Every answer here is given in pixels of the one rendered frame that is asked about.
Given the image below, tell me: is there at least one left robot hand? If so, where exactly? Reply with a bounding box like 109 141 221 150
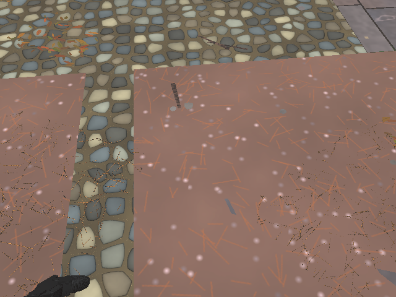
24 275 90 297

